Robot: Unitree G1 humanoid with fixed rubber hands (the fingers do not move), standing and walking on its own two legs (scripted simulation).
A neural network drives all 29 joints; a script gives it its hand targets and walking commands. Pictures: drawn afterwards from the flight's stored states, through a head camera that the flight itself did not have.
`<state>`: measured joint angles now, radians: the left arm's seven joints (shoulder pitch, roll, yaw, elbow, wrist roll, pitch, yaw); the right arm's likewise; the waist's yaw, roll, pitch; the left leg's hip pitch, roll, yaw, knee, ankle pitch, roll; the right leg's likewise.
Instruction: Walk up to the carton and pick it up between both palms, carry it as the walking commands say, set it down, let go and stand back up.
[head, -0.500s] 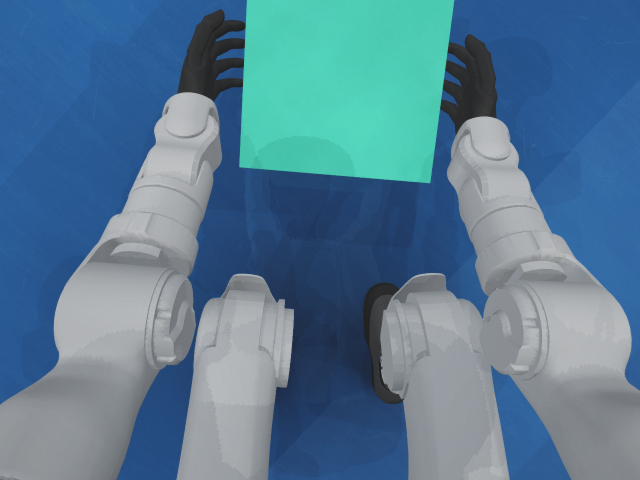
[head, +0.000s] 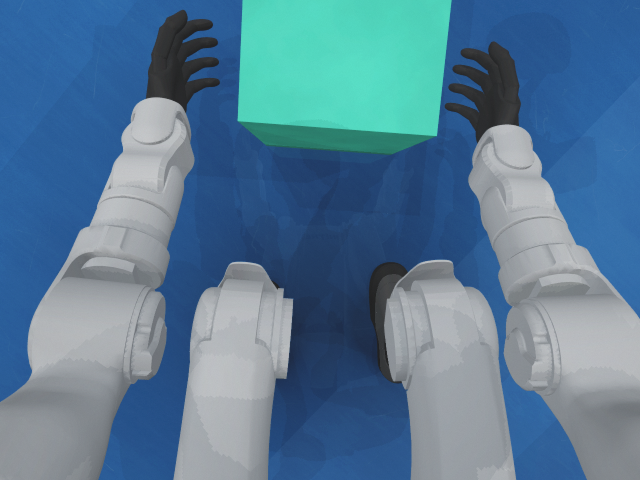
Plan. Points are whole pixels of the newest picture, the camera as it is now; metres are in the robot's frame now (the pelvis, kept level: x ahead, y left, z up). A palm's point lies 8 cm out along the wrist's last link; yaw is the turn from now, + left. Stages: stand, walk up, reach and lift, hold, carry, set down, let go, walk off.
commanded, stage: set down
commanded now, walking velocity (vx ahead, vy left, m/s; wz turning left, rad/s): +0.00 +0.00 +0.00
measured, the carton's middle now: (337, 67) +0.55 -0.02 -0.26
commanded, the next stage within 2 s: let go in 1.30 s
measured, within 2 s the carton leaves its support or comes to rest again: neither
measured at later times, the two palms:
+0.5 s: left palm (73, 52) +0.50 +0.18 -0.03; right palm (582, 90) +0.47 -0.19 -0.05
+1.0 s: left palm out of the picture +0.49 +0.18 +0.12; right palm out of the picture +0.47 -0.21 +0.10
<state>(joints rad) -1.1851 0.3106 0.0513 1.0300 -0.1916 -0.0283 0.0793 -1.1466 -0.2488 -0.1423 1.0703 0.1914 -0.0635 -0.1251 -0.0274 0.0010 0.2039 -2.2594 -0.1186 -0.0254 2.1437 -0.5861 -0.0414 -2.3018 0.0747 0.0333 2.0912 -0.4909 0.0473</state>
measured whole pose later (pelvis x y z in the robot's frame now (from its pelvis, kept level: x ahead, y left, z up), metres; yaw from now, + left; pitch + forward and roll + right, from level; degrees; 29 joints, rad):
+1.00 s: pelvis +0.05 -0.01 +0.22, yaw +0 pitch +46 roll +2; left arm -0.74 0.22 0.24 0.72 -0.03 0.07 -0.07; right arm -0.70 -0.09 -0.26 0.63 0.00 0.11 -0.09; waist -0.01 0.00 -0.18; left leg -1.67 -0.07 -0.04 1.35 -0.48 -0.03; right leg -1.73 0.07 0.07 1.34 -0.40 0.01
